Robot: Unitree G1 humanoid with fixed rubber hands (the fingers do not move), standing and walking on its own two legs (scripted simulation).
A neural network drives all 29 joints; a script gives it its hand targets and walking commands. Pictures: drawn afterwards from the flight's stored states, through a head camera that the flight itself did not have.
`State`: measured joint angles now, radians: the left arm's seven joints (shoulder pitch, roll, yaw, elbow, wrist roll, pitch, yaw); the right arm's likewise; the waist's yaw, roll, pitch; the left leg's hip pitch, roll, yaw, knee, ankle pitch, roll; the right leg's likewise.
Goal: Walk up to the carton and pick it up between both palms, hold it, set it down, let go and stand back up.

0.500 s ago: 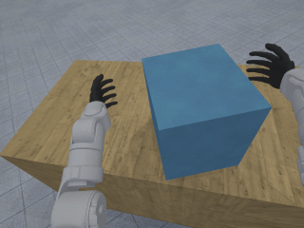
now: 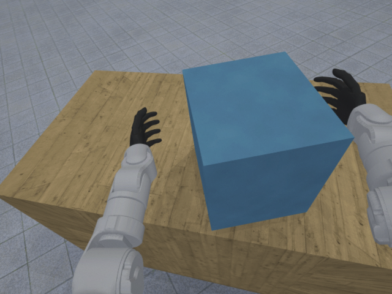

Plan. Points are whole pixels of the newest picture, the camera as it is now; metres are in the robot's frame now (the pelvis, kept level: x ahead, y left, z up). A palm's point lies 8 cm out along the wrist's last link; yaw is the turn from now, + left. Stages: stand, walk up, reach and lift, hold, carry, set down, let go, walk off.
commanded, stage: reach and lift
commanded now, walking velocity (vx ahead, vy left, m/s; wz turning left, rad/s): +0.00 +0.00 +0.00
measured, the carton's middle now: (247, 144) +0.47 +0.01 +0.03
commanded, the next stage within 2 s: none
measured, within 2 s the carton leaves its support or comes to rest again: neither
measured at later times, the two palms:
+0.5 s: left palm (161, 146) +0.39 +0.18 +0.09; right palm (337, 117) +0.50 -0.17 +0.11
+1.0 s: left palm (159, 148) +0.38 +0.18 +0.09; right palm (320, 118) +0.50 -0.14 +0.11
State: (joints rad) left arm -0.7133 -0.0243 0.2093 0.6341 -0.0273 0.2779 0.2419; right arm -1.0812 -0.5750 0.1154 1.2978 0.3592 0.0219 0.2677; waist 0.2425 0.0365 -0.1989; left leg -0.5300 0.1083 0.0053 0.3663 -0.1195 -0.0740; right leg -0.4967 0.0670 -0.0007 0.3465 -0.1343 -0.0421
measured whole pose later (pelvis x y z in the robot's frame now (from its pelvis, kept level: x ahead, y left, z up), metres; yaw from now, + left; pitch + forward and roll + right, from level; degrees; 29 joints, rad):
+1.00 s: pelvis +0.00 -0.01 +0.00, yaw -1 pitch +18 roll -1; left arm -0.73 -0.14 0.29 0.70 0.09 0.09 0.26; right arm -1.08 -0.40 0.05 1.34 0.25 -0.10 0.16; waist 0.24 0.02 -0.19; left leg -0.55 0.12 0.01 0.34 -0.10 -0.08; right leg -0.53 0.08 0.01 0.33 -0.11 -0.05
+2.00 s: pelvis +0.01 -0.01 +0.01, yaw +0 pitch +15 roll +0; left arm -0.64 -0.21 0.41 0.59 0.26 0.07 0.18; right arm -1.01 -0.30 -0.20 1.32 -0.02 -0.20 0.16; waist 0.19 0.00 -0.16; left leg -0.43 0.11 0.02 0.25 -0.07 -0.06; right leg -0.41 0.07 0.00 0.27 -0.11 -0.05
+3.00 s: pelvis -0.01 +0.00 +0.01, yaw +3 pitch +3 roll +0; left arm -0.61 -0.08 0.30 0.43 0.17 0.38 0.15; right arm -0.89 -0.22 -0.10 1.06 0.14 0.06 0.03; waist 0.06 -0.02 -0.10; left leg -0.24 0.07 -0.02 0.28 -0.09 -0.06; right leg -0.20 0.03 -0.04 0.29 -0.14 -0.03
